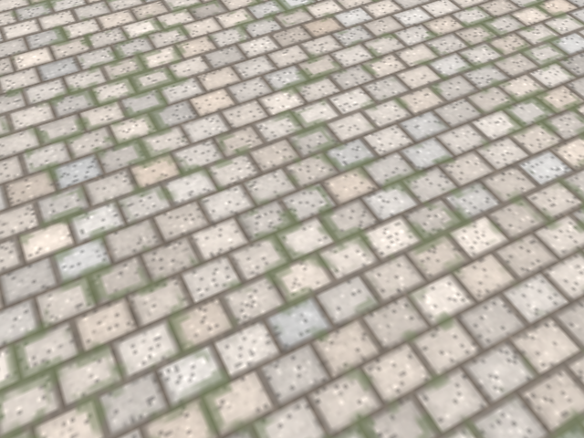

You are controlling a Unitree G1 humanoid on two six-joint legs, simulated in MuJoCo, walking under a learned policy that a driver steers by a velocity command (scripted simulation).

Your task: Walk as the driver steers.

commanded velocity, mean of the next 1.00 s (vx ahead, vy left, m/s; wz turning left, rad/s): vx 0.50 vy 0.00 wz -0.09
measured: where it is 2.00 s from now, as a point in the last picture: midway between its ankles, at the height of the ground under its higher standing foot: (351, 245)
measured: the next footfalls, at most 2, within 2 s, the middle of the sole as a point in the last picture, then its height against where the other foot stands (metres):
left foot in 0.36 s outside the picture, level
right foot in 0.92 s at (334, 361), level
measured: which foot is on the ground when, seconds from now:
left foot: up 0.00-0.34, down 0.36-0.94, up 0.96-1.00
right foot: down 0.00-0.36, up 0.38-0.90, down 0.92-1.00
